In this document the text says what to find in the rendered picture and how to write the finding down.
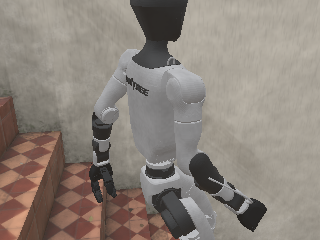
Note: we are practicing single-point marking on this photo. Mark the stairs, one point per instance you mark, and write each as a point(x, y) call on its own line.
point(44, 198)

